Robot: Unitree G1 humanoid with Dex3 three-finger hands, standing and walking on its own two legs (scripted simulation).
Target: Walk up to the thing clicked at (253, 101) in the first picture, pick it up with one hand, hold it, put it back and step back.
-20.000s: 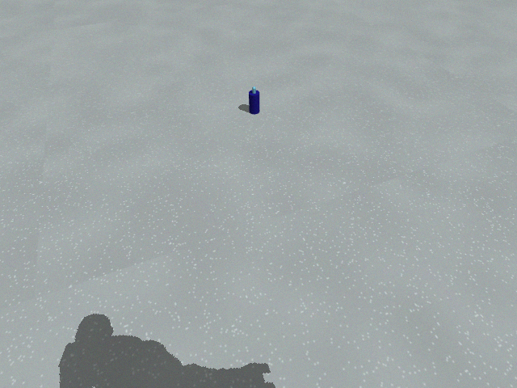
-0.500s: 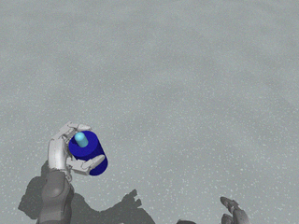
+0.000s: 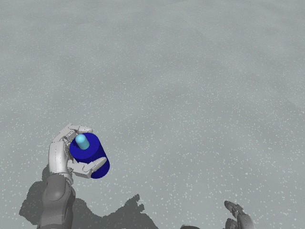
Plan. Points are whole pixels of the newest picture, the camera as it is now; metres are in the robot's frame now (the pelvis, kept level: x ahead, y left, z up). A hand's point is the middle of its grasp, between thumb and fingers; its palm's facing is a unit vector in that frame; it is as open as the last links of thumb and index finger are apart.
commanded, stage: hold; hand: left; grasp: from the side
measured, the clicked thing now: (90, 154) +0.32 +0.17 +0.01
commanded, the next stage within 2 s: crouch in 0.26 s
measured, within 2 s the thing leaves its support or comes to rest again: neither
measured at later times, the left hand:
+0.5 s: hand (85, 148) +0.32 +0.17 +0.03, palm faces +0.17 -0.98 -0.04, open 10.2 cm
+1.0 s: hand (95, 167) +0.36 +0.20 -0.17, palm faces +0.21 -0.98 -0.06, open 10.2 cm
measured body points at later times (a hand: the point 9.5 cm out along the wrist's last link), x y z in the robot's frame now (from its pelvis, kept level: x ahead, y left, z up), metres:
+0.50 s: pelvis +0.00 +0.00 +0.00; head +0.05 +0.01 +0.45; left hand +0.31 +0.23 +0.03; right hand +0.13 -0.24 -0.11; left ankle +0.00 +0.12 -0.70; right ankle +0.02 -0.13 -0.70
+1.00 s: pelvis -0.04 +0.00 -0.14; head +0.11 +0.02 +0.29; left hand +0.34 +0.25 -0.16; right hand +0.08 -0.27 -0.25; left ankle +0.00 +0.12 -0.70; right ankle +0.02 -0.13 -0.70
